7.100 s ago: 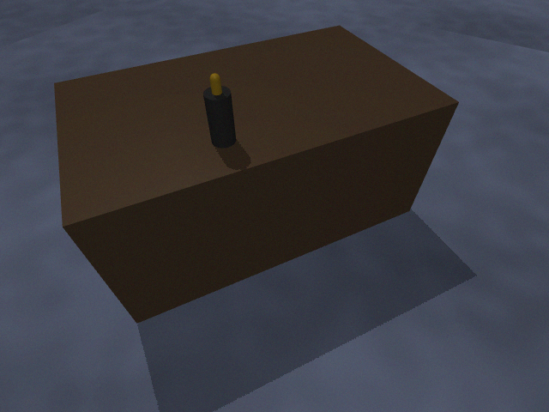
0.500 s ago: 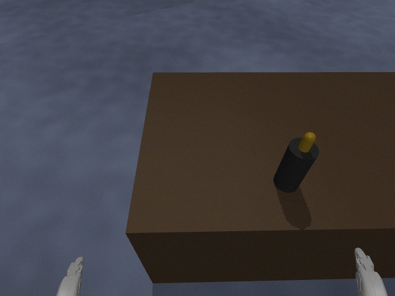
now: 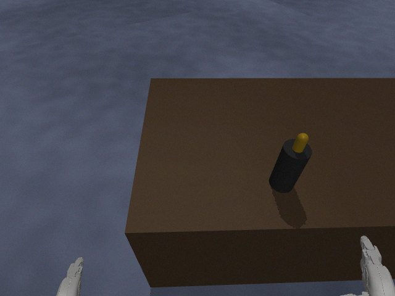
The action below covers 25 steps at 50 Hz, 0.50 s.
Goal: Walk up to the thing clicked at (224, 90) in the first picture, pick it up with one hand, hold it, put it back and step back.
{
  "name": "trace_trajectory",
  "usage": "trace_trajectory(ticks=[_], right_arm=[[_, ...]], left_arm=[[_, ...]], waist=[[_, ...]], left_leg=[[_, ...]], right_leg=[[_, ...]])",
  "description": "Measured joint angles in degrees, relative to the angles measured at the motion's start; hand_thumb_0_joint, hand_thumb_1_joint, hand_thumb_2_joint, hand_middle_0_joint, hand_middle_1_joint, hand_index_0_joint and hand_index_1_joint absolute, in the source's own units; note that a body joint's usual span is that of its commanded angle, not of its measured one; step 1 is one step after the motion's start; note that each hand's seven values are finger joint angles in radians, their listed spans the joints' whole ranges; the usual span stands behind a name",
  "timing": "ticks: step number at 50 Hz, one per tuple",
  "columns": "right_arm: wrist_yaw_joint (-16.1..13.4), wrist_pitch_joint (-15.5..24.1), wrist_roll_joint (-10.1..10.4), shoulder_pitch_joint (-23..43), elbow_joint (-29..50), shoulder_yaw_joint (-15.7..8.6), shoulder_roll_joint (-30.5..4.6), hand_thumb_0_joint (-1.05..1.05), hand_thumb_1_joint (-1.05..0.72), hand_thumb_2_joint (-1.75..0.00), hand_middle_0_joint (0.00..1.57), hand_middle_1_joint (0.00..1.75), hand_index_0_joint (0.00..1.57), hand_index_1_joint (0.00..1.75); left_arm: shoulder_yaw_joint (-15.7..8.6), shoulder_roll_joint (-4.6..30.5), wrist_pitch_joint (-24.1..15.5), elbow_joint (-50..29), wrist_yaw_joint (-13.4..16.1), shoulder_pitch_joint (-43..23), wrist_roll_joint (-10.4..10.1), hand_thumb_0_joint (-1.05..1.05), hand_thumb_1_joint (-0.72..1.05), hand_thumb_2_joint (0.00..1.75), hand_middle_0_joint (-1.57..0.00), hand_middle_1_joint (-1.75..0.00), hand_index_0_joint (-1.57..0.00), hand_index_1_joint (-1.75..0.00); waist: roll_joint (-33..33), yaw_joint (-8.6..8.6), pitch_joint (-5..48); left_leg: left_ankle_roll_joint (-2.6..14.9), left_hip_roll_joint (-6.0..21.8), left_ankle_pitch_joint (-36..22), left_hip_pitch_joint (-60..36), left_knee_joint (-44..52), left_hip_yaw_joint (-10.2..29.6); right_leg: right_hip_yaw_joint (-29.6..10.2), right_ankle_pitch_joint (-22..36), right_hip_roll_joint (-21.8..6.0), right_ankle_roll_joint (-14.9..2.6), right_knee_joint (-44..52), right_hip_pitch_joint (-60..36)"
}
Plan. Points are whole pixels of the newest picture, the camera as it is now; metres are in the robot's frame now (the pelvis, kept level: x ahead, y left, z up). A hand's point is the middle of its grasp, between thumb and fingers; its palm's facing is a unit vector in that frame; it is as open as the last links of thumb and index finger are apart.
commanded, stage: rise first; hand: right
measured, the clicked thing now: (291, 161) +0.50 -0.27 -0.07
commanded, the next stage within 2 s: go down in 0.20 s
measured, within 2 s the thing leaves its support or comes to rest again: neither
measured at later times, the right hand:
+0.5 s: hand (353, 273) +0.18 -0.28 -0.02, palm faces +0.36 +0.87 -0.33, open 17.1 cm
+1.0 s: hand (372, 209) +0.30 -0.36 +0.02, palm faces +0.31 +0.95 -0.05, open 17.3 cm
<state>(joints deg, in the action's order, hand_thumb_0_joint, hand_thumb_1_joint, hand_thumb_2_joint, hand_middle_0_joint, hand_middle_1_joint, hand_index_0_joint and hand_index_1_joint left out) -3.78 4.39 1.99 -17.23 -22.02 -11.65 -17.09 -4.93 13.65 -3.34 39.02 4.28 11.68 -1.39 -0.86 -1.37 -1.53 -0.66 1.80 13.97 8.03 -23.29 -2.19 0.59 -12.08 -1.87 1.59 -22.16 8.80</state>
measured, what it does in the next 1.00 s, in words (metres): stands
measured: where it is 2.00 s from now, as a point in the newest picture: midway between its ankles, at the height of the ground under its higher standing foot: outside the picture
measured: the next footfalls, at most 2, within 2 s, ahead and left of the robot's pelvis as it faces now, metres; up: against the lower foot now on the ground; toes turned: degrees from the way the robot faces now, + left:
none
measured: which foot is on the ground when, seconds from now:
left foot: down 0.00-1.00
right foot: down 0.00-1.00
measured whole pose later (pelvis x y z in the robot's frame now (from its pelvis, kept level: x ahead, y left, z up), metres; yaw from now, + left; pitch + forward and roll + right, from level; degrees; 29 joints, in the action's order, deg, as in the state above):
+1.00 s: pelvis -0.02 -0.01 -0.03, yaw +0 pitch +8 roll +1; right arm 22.9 21.7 14.8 15.7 -52.6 -34.1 -33.5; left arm -1.9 13.4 -7.9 31.7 6.3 12.8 -0.3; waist 2.4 3.4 2.7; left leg -0.8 1.3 20.3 29.4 -41.9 -2.7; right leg -0.9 -19.8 -2.7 1.4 -43.8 31.8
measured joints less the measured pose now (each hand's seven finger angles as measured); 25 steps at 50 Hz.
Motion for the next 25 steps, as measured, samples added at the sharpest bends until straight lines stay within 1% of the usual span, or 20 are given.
trace_trajectory(ticks=[3, 8, 16, 21, 23, 25], right_arm=[[0.07, 0.53, -0.02, -0.48, 1.02, -0.10, 0.04, -0.01, 0.51, -0.07, 0.05, 0.06, 0.05, 0.06], [0.49, 1.29, -0.11, -0.77, 3.10, -1.35, 0.89, -0.02, 0.49, -0.08, 0.05, 0.06, 0.05, 0.06], [1.10, 3.16, 0.45, 0.12, 2.73, -3.45, 0.62, -0.01, 0.45, -0.08, 0.05, 0.06, 0.05, 0.06], [1.17, 4.52, 0.50, 0.23, 2.38, -4.11, 0.38, -0.01, 0.44, -0.09, 0.05, 0.06, 0.05, 0.06], [1.36, 4.69, 0.78, -0.01, 3.12, -4.66, 0.78, -0.01, 0.44, -0.09, 0.05, 0.06, 0.05, 0.06], [1.58, 5.77, 0.76, 0.22, 3.19, -5.30, 1.27, -0.01, 0.44, -0.09, 0.04, 0.06, 0.05, 0.06]], left_arm=[[-0.09, 0.08, -0.32, 0.25, 0.03, -0.01, 0.03, -0.01, -0.52, 0.07, -0.06, -0.06, -0.06, -0.06], [-0.23, -0.09, -0.51, -0.65, -0.24, 0.20, 0.69, -0.01, -0.52, 0.06, -0.06, -0.06, -0.06, -0.06], [-0.33, -0.51, -1.04, -0.13, -1.00, 0.18, 0.98, -0.01, -0.51, 0.05, -0.06, -0.06, -0.06, -0.06], [-0.17, -0.58, -1.33, 0.31, -1.16, 0.12, 0.88, -0.01, -0.51, 0.05, -0.06, -0.06, -0.06, -0.06], [-0.03, -0.65, -1.32, 0.18, -1.26, 0.11, 1.34, -0.01, -0.51, 0.05, -0.06, -0.06, -0.06, -0.06], [-0.39, -0.78, -1.35, -0.36, -1.28, 0.21, 1.68, -0.01, -0.51, 0.05, -0.06, -0.06, -0.06, -0.06]], waist=[[-0.02, -0.05, -0.16], [-0.05, 0.10, 0.17], [0.12, 0.09, 0.46], [0.06, 0.12, 0.18], [0.09, 0.24, 0.26], [0.16, 0.33, 0.43]], left_leg=[[0.00, 0.02, -0.17, -0.08, 0.07, -0.01], [0.00, 0.02, -0.16, 0.38, -0.36, -0.15], [0.07, -0.05, -0.07, 1.08, -1.05, -0.18], [0.00, -0.02, -0.04, 1.49, -1.33, -0.18], [-0.03, 0.01, 0.06, 1.90, -1.62, -0.18], [-0.08, 0.07, 0.23, 2.25, -2.00, -0.20]], right_leg=[[-0.01, 0.19, 0.02, -0.02, 0.10, -0.09], [-0.18, 0.13, 0.02, -0.04, -0.53, 0.52], [-0.24, -0.01, -0.07, 0.01, -1.32, 1.28], [-0.27, -0.11, -0.04, -0.06, -1.76, 1.77], [-0.27, -0.25, -0.02, -0.08, -2.13, 2.23], [-0.31, -0.44, 0.03, -0.12, -2.54, 2.62]])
